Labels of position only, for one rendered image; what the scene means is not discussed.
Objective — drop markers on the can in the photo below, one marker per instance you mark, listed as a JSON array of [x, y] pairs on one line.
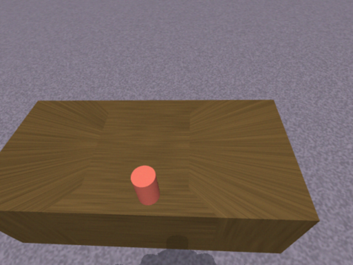
[[145, 183]]

